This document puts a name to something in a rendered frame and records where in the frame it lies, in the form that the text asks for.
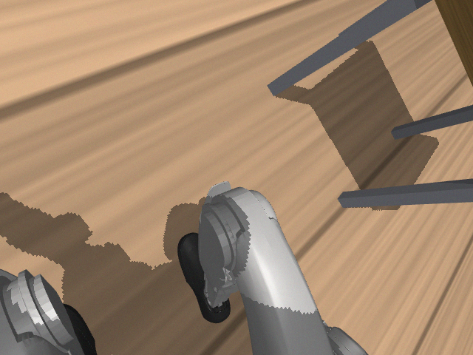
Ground right robot hand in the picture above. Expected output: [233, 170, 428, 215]
[322, 320, 369, 355]

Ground right robot foot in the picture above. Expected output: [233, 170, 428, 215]
[177, 233, 231, 323]

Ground chair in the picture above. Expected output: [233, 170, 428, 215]
[267, 0, 473, 208]

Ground left robot foot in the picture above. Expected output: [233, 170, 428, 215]
[63, 304, 97, 355]

